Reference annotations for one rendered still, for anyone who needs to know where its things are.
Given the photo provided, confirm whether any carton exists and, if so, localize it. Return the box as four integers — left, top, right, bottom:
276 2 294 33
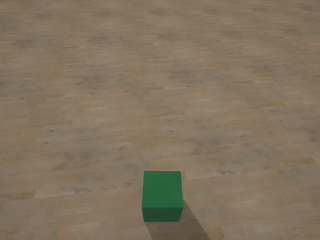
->
142 171 184 222

